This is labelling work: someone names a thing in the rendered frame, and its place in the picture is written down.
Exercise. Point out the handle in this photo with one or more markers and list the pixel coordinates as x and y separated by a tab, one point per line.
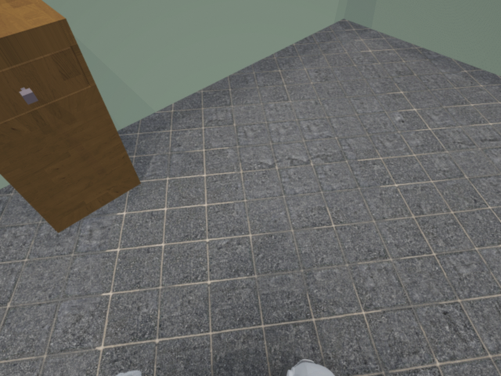
28	95

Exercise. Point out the robot right shin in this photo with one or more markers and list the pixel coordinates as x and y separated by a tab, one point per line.
308	361

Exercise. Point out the cabinet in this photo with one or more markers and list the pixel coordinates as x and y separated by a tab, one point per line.
65	158

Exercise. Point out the drawer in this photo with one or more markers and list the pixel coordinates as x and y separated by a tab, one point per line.
49	77

